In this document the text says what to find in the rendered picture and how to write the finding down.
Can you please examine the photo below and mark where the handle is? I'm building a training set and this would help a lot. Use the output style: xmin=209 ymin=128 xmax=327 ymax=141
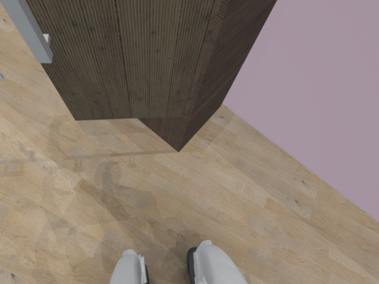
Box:
xmin=0 ymin=0 xmax=53 ymax=63

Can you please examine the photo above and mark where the robot right shin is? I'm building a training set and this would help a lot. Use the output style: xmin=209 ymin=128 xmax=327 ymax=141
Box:
xmin=194 ymin=240 xmax=212 ymax=284

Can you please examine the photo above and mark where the cupboard door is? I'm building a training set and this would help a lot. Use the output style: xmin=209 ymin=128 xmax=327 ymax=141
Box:
xmin=25 ymin=0 xmax=215 ymax=121

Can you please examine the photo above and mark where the robot left thigh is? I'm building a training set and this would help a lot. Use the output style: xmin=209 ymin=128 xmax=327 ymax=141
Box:
xmin=109 ymin=254 xmax=147 ymax=284

